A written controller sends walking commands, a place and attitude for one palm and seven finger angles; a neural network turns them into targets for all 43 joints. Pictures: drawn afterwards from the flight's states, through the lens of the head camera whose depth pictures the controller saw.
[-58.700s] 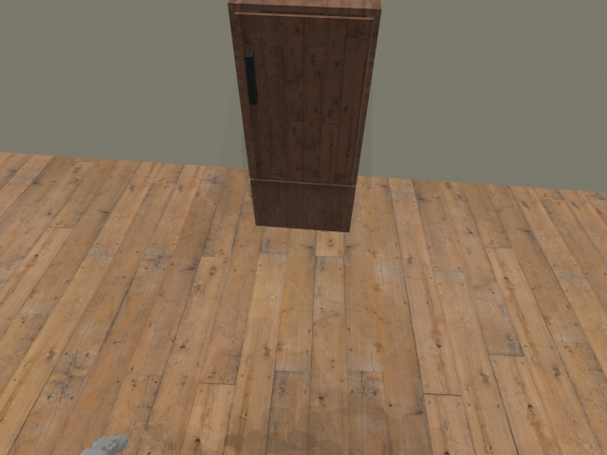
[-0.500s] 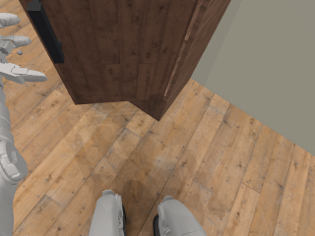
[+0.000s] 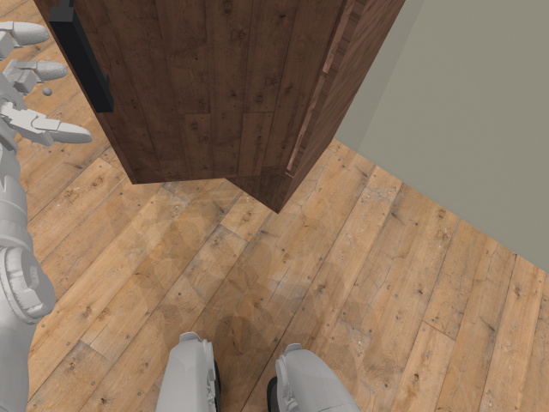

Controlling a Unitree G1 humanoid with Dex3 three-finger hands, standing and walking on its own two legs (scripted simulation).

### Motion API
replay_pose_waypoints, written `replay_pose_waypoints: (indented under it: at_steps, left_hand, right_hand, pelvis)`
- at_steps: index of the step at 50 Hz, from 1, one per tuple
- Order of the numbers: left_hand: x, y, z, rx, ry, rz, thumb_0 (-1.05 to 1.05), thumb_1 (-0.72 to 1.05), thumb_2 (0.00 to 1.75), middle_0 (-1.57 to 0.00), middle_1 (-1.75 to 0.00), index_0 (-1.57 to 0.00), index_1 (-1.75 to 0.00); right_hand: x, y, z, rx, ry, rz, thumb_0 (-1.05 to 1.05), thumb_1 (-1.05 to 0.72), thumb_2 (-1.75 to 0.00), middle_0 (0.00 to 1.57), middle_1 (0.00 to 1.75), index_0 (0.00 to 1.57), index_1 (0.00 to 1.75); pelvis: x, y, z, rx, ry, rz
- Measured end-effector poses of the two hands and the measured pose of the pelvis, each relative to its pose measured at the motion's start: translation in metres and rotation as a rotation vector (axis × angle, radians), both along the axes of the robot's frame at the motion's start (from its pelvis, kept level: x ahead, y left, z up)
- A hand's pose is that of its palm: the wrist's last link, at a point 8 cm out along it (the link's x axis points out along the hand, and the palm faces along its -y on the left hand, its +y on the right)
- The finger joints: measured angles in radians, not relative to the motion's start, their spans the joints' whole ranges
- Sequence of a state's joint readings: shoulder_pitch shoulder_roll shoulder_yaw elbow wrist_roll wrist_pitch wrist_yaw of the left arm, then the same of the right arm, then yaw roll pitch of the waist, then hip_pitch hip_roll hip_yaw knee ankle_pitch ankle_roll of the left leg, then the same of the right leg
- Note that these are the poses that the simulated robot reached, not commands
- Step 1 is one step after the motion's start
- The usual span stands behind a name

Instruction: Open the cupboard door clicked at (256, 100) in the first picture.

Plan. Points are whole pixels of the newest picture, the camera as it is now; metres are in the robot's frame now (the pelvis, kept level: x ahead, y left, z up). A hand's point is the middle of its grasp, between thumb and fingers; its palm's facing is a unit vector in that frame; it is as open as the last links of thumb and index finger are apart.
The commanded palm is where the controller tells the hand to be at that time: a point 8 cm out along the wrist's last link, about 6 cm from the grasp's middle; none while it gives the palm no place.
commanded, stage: slide the fingers in behind the handle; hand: left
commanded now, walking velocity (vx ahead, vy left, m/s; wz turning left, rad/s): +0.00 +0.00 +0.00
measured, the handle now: (87, 55) +0.58 +0.22 +0.07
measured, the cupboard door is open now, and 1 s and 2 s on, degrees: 43 43 43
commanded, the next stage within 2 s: close the thumb around the handle in 1.38 s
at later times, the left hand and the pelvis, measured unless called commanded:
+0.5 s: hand (82, 92) +0.52 +0.22 +0.07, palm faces +0.09 -1.00 +0.01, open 14.0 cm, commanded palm +0.51 +0.25 +0.07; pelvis +0.00 +0.00 +0.00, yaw +1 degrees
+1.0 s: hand (107, 87) +0.53 +0.19 +0.07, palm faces +0.09 -1.00 +0.00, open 14.0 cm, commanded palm +0.51 +0.22 +0.07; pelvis +0.00 -0.01 +0.00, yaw +1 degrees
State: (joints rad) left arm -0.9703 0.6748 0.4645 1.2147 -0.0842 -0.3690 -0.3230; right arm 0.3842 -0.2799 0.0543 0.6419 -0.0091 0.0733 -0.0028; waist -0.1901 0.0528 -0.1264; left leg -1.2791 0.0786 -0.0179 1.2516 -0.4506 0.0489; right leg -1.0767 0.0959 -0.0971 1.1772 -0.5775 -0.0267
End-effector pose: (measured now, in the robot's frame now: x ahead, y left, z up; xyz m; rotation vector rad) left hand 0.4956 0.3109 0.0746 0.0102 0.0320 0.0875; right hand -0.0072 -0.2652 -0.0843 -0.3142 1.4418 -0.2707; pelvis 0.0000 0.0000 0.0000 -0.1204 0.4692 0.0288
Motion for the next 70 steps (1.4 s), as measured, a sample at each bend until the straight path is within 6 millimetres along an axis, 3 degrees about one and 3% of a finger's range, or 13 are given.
replay_pose_waypoints:
  at_steps: [14, 23, 38, 50, 64, 70]
  left_hand:
    - [0.002, -0.016, 0.002, -0.007, -0.013, -0.007, -0.02, -0.5, 0.3, -0.3, -1.2, -0.3, -1.2]
    - [0.0, -0.036, -0.003, -0.02, 0.002, -0.002, -0.02, -0.5, 0.3, -0.3, -1.2, -0.3, -1.2]
    - [0.008, -0.048, -0.005, -0.009, 0.015, -0.002, -0.02, -0.5, 0.3, -0.3, -1.2, -0.3, -1.2]
    - [0.013, -0.066, -0.005, -0.014, -0.008, 0.0, -0.02, -0.5, 0.3, -0.3, -1.2, -0.3, -1.2]
    - [0.003, -0.059, -0.001, 0.003, -0.002, 0.017, -0.02, -0.5, 0.3, -0.3, -1.2, -0.3, -1.2]
    - [0.005, -0.066, -0.003, -0.005, -0.01, -0.005, -0.02, -0.5, 0.3, -0.3, -1.2, -0.3, -1.2]
  right_hand:
    - [0.008, 0.004, -0.002, 0.017, -0.022, 0.016, 0.0, -0.91, -0.9, 0.2, 0.3, 0.2, 0.3]
    - [0.007, 0.007, -0.003, 0.04, -0.025, 0.012, 0.0, -0.91, -0.9, 0.2, 0.3, 0.2, 0.3]
    - [-0.005, 0.003, -0.005, 0.046, 0.006, -0.01, 0.0, -0.91, -0.9, 0.2, 0.3, 0.2, 0.3]
    - [-0.001, 0.0, -0.005, 0.048, -0.003, -0.011, 0.0, -0.91, -0.9, 0.2, 0.3, 0.2, 0.3]
    - [0.008, 0.002, -0.007, 0.072, -0.026, 0.0, 0.0, -0.91, -0.9, 0.2, 0.3, 0.2, 0.3]
    - [0.009, -0.001, -0.007, 0.056, -0.024, 0.012, 0.0, -0.91, -0.9, 0.2, 0.3, 0.2, 0.3]
  pelvis:
    - [0.001, 0.001, 0.001, 0.002, -0.005, 0.007]
    - [0.002, 0.001, 0.004, 0.01, -0.013, 0.004]
    - [0.002, -0.004, 0.002, 0.014, -0.008, 0.003]
    - [0.005, -0.007, 0.001, 0.018, -0.004, 0.002]
    - [0.006, -0.008, 0.004, 0.023, -0.02, 0.006]
    - [0.004, -0.007, 0.003, 0.02, -0.014, 0.012]
